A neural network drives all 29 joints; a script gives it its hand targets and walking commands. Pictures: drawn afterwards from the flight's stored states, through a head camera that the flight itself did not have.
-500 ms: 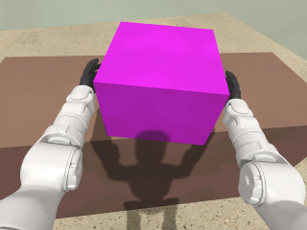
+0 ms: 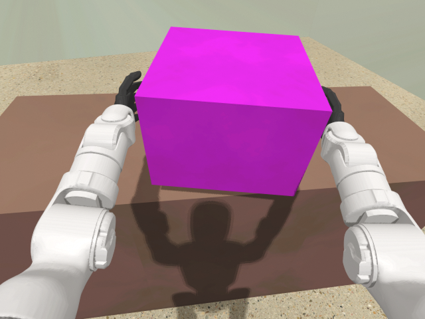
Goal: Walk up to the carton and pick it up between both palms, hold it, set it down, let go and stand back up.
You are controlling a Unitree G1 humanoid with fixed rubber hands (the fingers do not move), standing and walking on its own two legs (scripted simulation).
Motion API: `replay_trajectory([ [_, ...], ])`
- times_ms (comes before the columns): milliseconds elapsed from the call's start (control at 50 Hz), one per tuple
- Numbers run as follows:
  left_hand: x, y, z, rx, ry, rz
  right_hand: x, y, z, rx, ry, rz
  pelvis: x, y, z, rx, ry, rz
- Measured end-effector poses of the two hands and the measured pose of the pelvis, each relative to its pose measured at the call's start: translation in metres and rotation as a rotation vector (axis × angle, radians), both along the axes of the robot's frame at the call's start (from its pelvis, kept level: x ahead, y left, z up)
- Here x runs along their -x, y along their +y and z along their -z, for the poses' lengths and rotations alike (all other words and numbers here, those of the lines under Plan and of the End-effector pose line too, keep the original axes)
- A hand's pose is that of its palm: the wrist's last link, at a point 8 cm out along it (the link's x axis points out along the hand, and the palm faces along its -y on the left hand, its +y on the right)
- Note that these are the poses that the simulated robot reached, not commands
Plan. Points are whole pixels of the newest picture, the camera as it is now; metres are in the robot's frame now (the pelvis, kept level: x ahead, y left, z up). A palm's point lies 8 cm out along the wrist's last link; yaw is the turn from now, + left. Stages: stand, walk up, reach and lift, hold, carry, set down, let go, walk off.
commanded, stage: reach and lift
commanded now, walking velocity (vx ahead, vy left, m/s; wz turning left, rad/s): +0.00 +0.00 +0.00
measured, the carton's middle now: (228, 106) +0.51 -0.03 +0.18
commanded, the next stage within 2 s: hold in 1.74 s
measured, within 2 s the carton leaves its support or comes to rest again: neither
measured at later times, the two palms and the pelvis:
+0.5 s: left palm (114, 111) +0.39 +0.18 +0.24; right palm (349, 119) +0.37 -0.21 +0.25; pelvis -0.02 +0.01 +0.00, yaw +0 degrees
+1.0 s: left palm (115, 104) +0.39 +0.17 +0.26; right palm (355, 112) +0.37 -0.21 +0.26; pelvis -0.02 +0.00 +0.00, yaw +0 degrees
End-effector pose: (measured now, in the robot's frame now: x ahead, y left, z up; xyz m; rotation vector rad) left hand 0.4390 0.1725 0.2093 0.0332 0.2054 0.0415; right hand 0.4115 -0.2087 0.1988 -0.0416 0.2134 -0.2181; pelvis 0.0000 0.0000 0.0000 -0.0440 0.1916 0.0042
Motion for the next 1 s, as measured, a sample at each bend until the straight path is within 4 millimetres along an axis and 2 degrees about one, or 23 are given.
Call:
replay_trajectory([
  [160, 0.017, 0.005, -0.01, -0.013, 0.029, -0.006, 0.014, 0.005, -0.009, -0.006, 0.029, -0.007, 0.008, 0.002, 0.0, 0.003, -0.025, -0.001],
  [320, 0.037, 0.006, -0.033, -0.017, 0.012, -0.016, 0.03, 0.005, -0.031, -0.019, 0.009, -0.016, 0.016, 0.004, 0.001, 0.006, -0.037, -0.001],
  [440, 0.046, 0.005, -0.033, 0.015, 0.034, -0.018, 0.038, 0.004, -0.043, -0.018, 0.02, -0.017, 0.021, 0.005, 0.001, 0.007, -0.048, -0.001],
  [620, 0.049, 0.0, -0.03, 0.015, 0.061, -0.017, 0.039, -0.001, -0.049, -0.02, 0.035, -0.017, 0.022, 0.005, 0.001, 0.007, -0.049, -0.001],
  [880, 0.046, -0.005, -0.036, 0.008, 0.075, -0.025, 0.035, -0.005, -0.051, 0.006, 0.047, -0.024, 0.018, 0.002, 0.0, 0.003, -0.043, -0.001],
  [1000, 0.051, -0.003, -0.047, 0.0, 0.057, -0.028, 0.039, -0.004, -0.059, 0.013, 0.032, -0.031, 0.018, 0.002, 0.0, 0.003, -0.043, -0.001],
])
